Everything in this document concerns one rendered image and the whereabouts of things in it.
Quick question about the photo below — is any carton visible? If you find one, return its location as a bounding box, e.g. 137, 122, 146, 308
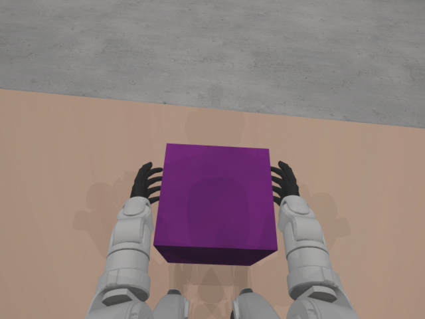
153, 144, 278, 266

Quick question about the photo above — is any right robot hand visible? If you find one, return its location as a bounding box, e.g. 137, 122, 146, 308
270, 161, 299, 206

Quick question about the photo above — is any robot left shin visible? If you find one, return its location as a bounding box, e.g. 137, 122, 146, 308
167, 288, 181, 295

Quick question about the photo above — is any left robot forearm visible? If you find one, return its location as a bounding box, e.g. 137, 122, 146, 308
84, 197, 154, 319

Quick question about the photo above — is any left robot upper arm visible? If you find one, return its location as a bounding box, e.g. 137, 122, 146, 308
86, 300, 154, 319

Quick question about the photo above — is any robot left thigh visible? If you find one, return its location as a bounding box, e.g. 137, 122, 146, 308
152, 294, 189, 319

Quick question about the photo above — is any right robot forearm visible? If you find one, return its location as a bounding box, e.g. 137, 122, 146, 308
278, 195, 357, 314

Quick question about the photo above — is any left robot hand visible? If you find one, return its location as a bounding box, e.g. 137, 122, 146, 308
130, 162, 163, 205

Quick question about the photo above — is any right robot upper arm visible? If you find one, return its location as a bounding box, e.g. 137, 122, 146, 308
286, 297, 359, 319

